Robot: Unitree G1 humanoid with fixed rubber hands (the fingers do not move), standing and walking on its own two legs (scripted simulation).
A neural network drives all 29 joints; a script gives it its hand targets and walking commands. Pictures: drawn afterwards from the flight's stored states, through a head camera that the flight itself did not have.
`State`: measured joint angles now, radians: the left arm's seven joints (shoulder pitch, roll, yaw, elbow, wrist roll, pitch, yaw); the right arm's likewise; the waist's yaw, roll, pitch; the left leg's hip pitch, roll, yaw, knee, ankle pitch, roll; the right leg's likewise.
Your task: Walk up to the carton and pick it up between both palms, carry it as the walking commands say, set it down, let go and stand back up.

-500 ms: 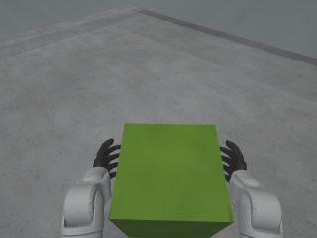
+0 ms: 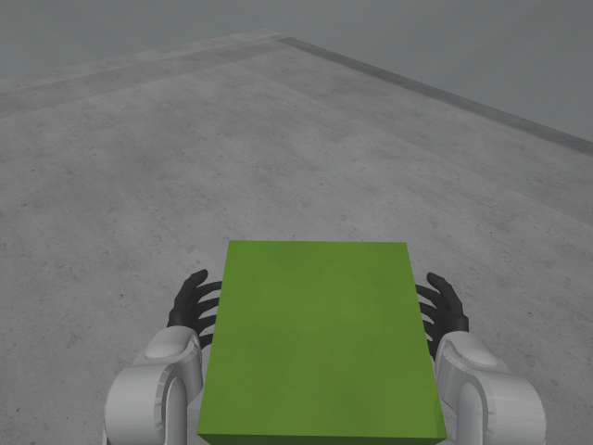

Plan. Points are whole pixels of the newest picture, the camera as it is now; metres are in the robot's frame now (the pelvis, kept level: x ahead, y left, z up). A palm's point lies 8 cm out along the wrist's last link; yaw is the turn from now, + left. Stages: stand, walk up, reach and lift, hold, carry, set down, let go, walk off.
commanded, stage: carry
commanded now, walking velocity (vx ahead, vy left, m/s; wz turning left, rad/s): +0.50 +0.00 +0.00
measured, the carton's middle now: (315, 362) +0.24 +0.00 +0.03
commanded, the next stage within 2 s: none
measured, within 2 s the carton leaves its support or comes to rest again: neither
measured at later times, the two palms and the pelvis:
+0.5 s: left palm (242, 216) +0.44 +0.12 +0.10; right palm (426, 220) +0.46 -0.18 +0.09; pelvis +0.21 -0.04 +0.01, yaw +3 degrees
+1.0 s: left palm (250, 120) +0.77 +0.15 +0.09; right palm (381, 128) +0.76 -0.15 +0.10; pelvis +0.53 +0.02 +0.01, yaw -1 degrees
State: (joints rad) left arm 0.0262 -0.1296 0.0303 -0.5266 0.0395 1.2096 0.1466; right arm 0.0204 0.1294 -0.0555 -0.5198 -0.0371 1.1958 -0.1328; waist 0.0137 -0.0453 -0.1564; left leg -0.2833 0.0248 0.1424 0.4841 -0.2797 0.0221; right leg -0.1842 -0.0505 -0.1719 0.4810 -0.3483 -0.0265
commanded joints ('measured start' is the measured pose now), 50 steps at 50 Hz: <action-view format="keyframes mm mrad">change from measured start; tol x32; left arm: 1 -433 -720 -621 -94 -264 3 -100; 50 -324 -837 -629 -81 -215 -57 -122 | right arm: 1 -313 708 573 -10 216 5 95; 50 -342 822 668 -104 281 -30 147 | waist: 1 -39 224 -8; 20 6 -218 -147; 50 -24 156 -41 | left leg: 1 267 218 -348 -258 -236 95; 14 301 241 -124 -272 273 83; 22 -399 71 -129 768 -92 -30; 39 136 -56 192 -48 149 22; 42 564 422 -654 -291 88 263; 50 298 264 -107 -328 322 105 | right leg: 1 -301 -30 19 126 -63 11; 6 -524 -44 103 354 -126 22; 17 118 41 -62 -66 155 -6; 19 362 -368 561 -265 -64 -159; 39 215 -181 -79 47 785 -16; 42 -463 79 4 800 -115 58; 50 -421 -55 75 502 156 47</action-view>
